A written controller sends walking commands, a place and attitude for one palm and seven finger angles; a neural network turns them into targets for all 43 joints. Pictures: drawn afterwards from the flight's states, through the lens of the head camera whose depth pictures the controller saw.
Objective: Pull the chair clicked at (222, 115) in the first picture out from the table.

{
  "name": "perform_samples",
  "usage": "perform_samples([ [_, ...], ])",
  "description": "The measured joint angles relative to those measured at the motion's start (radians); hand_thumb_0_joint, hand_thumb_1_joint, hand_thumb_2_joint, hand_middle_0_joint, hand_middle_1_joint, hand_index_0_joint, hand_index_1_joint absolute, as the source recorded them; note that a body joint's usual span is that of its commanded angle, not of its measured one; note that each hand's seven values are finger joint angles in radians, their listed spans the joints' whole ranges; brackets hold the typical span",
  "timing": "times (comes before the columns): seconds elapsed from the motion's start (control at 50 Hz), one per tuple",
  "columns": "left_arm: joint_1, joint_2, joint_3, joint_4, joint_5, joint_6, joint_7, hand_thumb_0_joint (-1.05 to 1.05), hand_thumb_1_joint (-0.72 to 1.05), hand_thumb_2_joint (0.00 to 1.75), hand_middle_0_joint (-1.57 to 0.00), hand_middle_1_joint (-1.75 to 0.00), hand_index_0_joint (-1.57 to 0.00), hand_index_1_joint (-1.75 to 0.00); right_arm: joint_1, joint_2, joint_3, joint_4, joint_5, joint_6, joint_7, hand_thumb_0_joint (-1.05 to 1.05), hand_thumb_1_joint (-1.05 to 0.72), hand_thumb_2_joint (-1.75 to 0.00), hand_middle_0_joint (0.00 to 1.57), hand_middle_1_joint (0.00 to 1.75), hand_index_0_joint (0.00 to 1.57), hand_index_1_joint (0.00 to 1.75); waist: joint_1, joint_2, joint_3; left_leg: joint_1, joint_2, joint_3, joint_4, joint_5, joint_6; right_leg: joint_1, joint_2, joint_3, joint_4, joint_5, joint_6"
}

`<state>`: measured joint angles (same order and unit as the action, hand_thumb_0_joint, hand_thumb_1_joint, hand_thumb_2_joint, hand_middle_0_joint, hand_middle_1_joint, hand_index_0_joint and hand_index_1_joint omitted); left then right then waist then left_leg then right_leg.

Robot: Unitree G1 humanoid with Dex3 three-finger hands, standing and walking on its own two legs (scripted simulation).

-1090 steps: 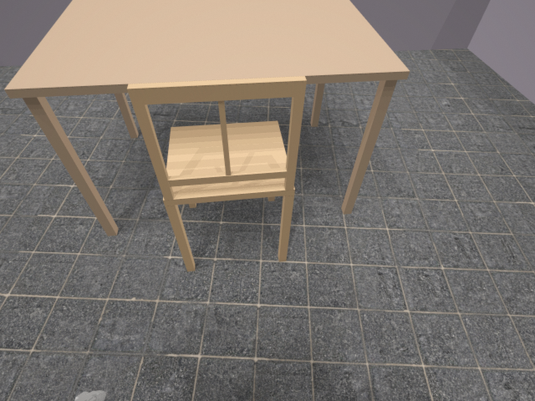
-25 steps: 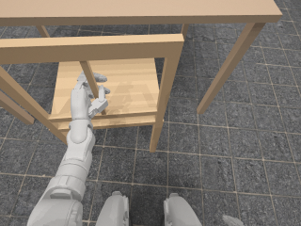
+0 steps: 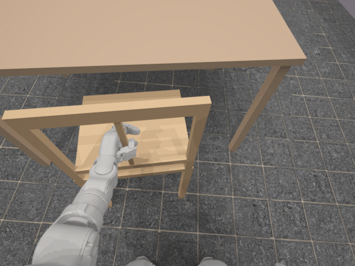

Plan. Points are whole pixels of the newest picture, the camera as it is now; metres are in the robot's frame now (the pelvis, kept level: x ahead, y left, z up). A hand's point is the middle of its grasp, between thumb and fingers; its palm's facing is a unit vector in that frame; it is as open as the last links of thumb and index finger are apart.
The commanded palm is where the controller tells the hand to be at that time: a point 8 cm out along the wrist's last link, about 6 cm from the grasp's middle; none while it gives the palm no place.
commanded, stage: step backward, pulling the chair out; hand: left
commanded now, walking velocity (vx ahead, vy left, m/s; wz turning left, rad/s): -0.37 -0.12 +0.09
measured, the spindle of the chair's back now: (125, 144) +0.42 +0.13 -0.08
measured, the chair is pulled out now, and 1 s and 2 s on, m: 0.04 0.18 0.28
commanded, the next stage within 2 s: none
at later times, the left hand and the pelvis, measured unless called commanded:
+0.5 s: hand (137, 173) +0.33 +0.09 -0.05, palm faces -0.01 -0.99 -0.14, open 4.8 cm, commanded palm +0.32 +0.14 -0.05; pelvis -0.05 -0.02 +0.01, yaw +1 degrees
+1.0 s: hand (131, 203) +0.26 +0.10 -0.05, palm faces +0.04 -0.98 -0.17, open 4.9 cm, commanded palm +0.26 +0.15 -0.05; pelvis -0.10 -0.03 +0.00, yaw +2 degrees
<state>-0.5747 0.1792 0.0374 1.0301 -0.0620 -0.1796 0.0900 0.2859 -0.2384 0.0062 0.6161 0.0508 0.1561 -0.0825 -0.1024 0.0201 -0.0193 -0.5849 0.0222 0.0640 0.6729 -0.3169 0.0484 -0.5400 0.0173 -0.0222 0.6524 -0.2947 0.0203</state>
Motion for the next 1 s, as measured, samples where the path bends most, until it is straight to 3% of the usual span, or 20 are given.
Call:
perform_samples([
  [0.16,0.007,0.018,0.029,0.014,-0.001,-0.033,-0.024,0.03,0.8,0.84,-0.32,-1.16,-0.49,-1.44,-0.013,0.001,-0.028,0.052,-0.031,-0.065,0.001,0.01,-0.91,-0.89,0.2,0.3,0.2,0.3,0.004,-0.02,0.072,0.079,-0.016,0.042,-0.046,0.024,0.004,0.063,-0.018,0.034,-0.027,-0.024,-0.009],
  [0.3,0.045,0.009,0.069,-0.013,-0.019,-0.054,-0.023,0.03,0.79,0.84,-0.33,-1.14,-0.49,-1.44,-0.025,0.024,-0.013,0.08,-0.017,-0.087,0.005,0.01,-0.91,-0.89,0.2,0.3,0.2,0.3,0.011,0.033,0.122,0.094,0.027,0.022,-0.07,0.057,-0.026,0.101,0.026,0.014,-0.103,0.036,-0.034],
  [0.42,0.025,-0.01,0.042,0.017,-0.009,-0.043,-0.011,0.03,0.78,0.83,-0.33,-1.13,-0.49,-1.44,-0.037,-0.004,-0.008,0.107,0.005,-0.098,-0.01,0.01,-0.91,-0.89,0.21,0.3,0.21,0.3,0.012,0.038,0.126,0.082,0.03,-0.014,-0.061,0.076,-0.042,0.109,0.03,-0.021,-0.11,0.055,-0.045],
  [0.58,0.015,-0.024,-0.029,0.03,-0.01,-0.019,-0.003,0.03,0.79,0.83,-0.3,-1.14,-0.49,-1.44,-0.081,-0.059,-0.03,0.114,0.012,-0.122,-0.036,0.01,-0.91,-0.89,0.2,0.3,0.2,0.3,0.021,0.002,0.126,0.102,-0.006,0.0,-0.109,0.134,-0.014,0.103,-0.006,-0.012,-0.099,0.079,-0.025],
  [0.7,0.016,-0.015,-0.046,0.037,-0.006,-0.022,-0.011,0.02,0.78,0.84,-0.31,-1.17,-0.49,-1.44,-0.095,-0.029,-0.027,0.104,-0.003,-0.158,-0.036,0.01,-0.91,-0.89,0.2,0.29,0.2,0.3,0.04,-0.019,0.134,0.095,-0.012,0.009,-0.081,0.141,-0.009,0.074,-0.014,-0.003,-0.026,0.048,-0.023],
  [0.84,0.027,-0.011,-0.018,0.045,-0.011,-0.04,-0.007,0.02,0.76,0.85,-0.34,-1.19,-0.49,-1.44,-0.092,0.025,0.002,0.128,-0.011,-0.203,-0.028,0.01,-0.91,-0.89,0.2,0.3,0.2,0.3,0.054,0.015,0.161,0.079,0.013,-0.014,-0.035,0.14,-0.029,0.075,0.008,-0.028,-0.012,0.078,-0.049],
  [0.94,0.036,-0.024,0.006,0.064,-0.005,-0.061,0.011,0.02,0.75,0.85,-0.36,-1.18,-0.49,-1.44,-0.082,0.02,0.002,0.173,-0.011,-0.221,-0.015,0.01,-0.9,-0.89,0.21,0.3,0.21,0.3,0.047,0.013,0.161,0.056,-0.029,-0.074,0.127,-0.09,-0.064,0.08,-0.008,-0.027,-0.05,0.103,-0.061],
  [1.0,0.027,-0.035,0.006,0.065,0.006,-0.048,0.012,0.03,0.76,0.84,-0.35,-1.18,-0.49,-1.44,-0.076,-0.006,-0.001,0.194,-0.011,-0.226,-0.014,0.01,-0.9,-0.89,0.21,0.3,0.21,0.3,0.037,0.0,0.155,0.094,-0.043,-0.104,0.169,-0.138,-0.077,0.074,-0.037,-0.023,-0.074,0.125,-0.051],
])
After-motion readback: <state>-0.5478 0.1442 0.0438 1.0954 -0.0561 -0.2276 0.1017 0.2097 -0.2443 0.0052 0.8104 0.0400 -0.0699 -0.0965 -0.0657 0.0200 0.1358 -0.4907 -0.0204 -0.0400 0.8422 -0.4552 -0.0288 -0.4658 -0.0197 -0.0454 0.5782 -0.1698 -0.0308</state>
